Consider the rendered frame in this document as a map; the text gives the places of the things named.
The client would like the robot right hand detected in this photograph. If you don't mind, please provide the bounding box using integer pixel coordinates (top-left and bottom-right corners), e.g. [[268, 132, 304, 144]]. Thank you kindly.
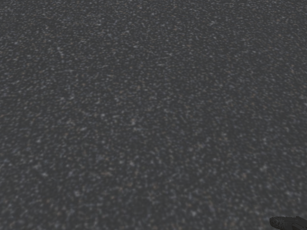
[[270, 216, 307, 230]]

